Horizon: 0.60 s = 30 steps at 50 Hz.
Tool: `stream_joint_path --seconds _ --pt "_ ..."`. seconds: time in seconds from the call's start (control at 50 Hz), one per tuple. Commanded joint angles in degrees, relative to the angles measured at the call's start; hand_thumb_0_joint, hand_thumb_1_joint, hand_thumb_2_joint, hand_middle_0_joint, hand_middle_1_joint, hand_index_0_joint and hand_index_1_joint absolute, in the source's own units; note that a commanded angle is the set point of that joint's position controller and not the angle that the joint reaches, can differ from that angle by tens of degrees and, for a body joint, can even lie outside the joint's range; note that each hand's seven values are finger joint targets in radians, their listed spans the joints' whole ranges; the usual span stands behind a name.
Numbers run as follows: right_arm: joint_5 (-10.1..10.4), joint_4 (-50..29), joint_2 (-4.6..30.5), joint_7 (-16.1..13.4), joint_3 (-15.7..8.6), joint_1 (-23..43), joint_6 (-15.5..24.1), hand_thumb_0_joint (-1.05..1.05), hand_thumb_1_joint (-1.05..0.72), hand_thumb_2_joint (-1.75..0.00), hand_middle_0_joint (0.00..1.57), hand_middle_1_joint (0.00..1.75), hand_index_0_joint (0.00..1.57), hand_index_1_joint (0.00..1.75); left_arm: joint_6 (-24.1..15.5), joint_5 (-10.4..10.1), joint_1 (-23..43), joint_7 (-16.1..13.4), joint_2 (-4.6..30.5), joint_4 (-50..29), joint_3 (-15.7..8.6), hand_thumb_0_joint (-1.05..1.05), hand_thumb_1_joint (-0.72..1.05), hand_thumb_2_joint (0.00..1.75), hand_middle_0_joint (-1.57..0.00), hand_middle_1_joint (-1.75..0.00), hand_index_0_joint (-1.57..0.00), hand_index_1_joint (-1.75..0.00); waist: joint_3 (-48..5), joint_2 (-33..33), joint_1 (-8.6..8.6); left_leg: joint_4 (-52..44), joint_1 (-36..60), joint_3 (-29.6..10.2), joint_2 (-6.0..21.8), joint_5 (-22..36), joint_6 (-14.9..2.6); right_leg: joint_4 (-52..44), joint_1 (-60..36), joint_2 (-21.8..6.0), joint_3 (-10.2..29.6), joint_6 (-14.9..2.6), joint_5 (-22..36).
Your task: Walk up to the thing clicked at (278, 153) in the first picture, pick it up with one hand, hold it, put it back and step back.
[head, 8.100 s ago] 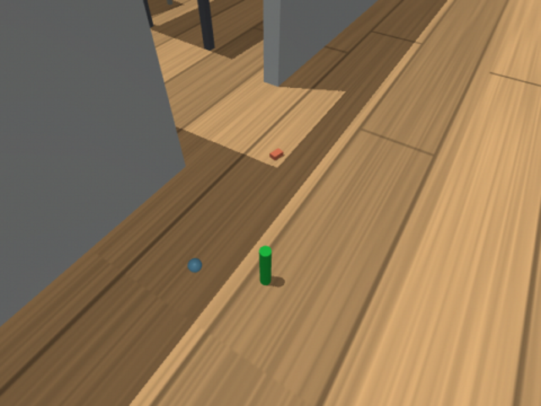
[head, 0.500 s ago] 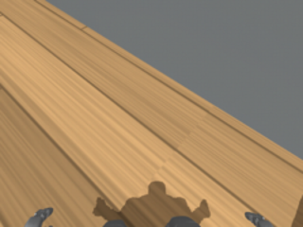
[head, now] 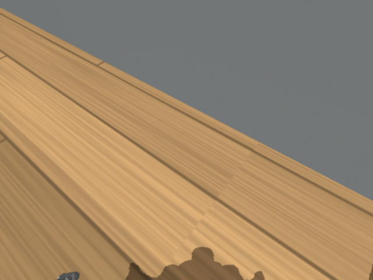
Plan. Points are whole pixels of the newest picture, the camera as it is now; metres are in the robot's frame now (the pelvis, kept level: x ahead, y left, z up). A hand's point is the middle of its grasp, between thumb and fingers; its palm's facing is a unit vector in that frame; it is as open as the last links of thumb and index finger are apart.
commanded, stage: walk up
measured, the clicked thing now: out of the picture +0.27 +1.39 -0.77
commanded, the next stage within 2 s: stand in 0.10 s
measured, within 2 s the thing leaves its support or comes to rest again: neither
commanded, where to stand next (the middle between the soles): +0.04 +0.00 m, yaw +3 degrees
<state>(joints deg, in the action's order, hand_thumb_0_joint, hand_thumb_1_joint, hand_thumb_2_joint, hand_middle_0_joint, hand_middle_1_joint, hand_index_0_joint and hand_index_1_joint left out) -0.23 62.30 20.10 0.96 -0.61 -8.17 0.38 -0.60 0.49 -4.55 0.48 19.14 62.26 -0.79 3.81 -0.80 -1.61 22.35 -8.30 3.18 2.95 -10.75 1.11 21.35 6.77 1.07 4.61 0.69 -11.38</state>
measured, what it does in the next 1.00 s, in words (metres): stands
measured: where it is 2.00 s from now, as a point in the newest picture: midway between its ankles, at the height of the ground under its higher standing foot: outside the picture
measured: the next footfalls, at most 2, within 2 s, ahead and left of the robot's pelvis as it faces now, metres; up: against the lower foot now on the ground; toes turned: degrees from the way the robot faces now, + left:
none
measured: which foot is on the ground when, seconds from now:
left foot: down 0.00-1.00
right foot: down 0.00-1.00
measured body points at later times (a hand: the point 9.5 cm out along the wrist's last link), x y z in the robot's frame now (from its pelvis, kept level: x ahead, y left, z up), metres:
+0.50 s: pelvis +0.00 +0.01 +0.00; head +0.00 +0.01 +0.45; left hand +0.07 +0.31 -0.13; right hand +0.08 -0.29 -0.13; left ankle +0.02 +0.13 -0.75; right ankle +0.01 -0.13 -0.74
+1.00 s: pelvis +0.00 +0.01 +0.00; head +0.00 +0.02 +0.45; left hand +0.06 +0.32 -0.13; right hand +0.06 -0.29 -0.13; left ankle +0.02 +0.13 -0.75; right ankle +0.01 -0.13 -0.74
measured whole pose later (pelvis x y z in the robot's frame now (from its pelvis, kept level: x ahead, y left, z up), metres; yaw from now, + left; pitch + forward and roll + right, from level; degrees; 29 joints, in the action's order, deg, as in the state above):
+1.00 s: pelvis +0.00 +0.01 +0.00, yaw +1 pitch -3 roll +0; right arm -0.7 65.4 20.1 0.8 -1.2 -6.8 0.5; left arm -0.5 1.0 -8.2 0.3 20.5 63.8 0.2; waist 3.4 0.3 -1.0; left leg 19.8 -8.1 2.7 0.9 -8.8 -0.2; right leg 19.3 6.3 -1.0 4.0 2.1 -10.2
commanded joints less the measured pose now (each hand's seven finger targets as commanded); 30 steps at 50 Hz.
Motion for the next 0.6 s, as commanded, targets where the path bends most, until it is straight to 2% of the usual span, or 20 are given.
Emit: stream_joint_path --seconds 0.0,0.06,0.1,0.16,0.22,0.24,0.42,0.58 --pt "0.13 -2.75 12.12 -0.65 -2.26 3.66 1.27 0.0 -0.9 -0.9 0.2 0.3 0.2 0.3 -1.42 -0.25 3.42 -0.68 12.26 -2.29 -2.3 0.0 0.9 0.9 -0.2 -0.3 -0.2 -0.3 -4.34 0.64 0.99 -5.56 1.98 -5.99 4.97 -0.09 -2.56 -5.42 1.51 -6.05 4.5 -2.27 5.06" --pt "0.07 -2.3 12.04 -0.68 -2.22 4.06 1.38 0.0 -0.9 -0.9 0.2 0.3 0.2 0.3 -1.38 -0.21 3.09 -0.69 12.39 -1.56 -2.17 0.0 0.9 0.9 -0.2 -0.3 -0.2 -0.3 -4.88 0.34 1.12 -6.04 2.87 -5.74 5.16 1.16 -2.59 -5.27 1.33 -6.14 4.35 -2.05 6.89" --pt "-0.55 -2.35 12.53 -0.9 -2.56 4.21 1.79 0.0 -0.9 -0.9 0.2 0.3 0.2 0.3 -1.64 0.19 1.9 -0.62 12.86 -1.21 -2.09 0.0 0.9 0.9 -0.2 -0.3 -0.2 -0.3 -6.87 -0.78 0.97 -5.64 4.75 -6.21 5.57 6.28 -2.28 -4.31 -0.07 -7.24 3.81 -1.4 10.64" --pt "-0.45 -1.74 12.31 -1.02 -2.5 3.75 1.71 0.0 -0.9 -0.9 0.2 0.3 0.2 0.3 -1.58 0.03 2.2 -0.59 12.91 -0.9 -1.87 0.0 0.9 0.9 -0.2 -0.3 -0.2 -0.3 -5.63 0.32 0.64 -5.95 4.78 -6.18 5.41 5.42 -2.22 -5.07 1.22 -7.23 3.77 -1.4 8.64" --pt "-0.28 -1.77 12.23 -1.02 -2.63 4.4 1.63 0.0 -0.9 -0.9 0.2 0.3 0.2 0.3 -1.67 0.14 1.79 -0.76 13.16 -1.04 -1.77 0.0 0.9 0.9 -0.2 -0.3 -0.2 -0.3 -6.52 1.09 0.63 -5.24 5.95 -6.15 5.42 7.82 -2.24 -4.92 1.04 -7.4 3.31 -1.34 11.23" --pt "-0.34 -1.63 12.22 -1.08 -2.59 4.29 1.57 0.0 -0.9 -0.9 0.2 0.3 0.2 0.3 -1.49 0.14 2.01 -0.76 13.03 -0.88 -1.68 0.0 0.9 0.9 -0.2 -0.3 -0.2 -0.3 -5.34 1.07 0.51 -5.78 5.13 -6.16 5.38 5.7 -2.16 -5.29 1.97 -7.12 3.27 -1.28 8.81" --pt "-0.26 -1.44 12.49 -0.9 -2.7 5.16 1.35 0.0 -0.9 -0.9 0.2 0.3 0.2 0.3 -1.52 0.17 0.59 -0.84 13.23 -1.05 -1.37 0.0 0.9 0.9 -0.2 -0.3 -0.2 -0.3 -4.88 1.43 0.81 -5.89 5.37 -6.34 5.28 5.23 -2.5 -5.73 2.23 -7.3 3.12 -1.35 7.84" --pt "-0.23 -1.1 12.41 -0.69 -2.67 4.87 1.12 0.0 -0.9 -0.9 0.2 0.3 0.2 0.3 -1.39 0.17 -0.1 -0.86 13.51 -1.15 -1.21 0.0 0.9 0.9 -0.2 -0.3 -0.2 -0.3 -2.94 1.66 0.7 -6.91 3.16 -6.87 4.82 0.42 -2.52 -6.76 2.88 -7.45 3.21 -1.45 2.96"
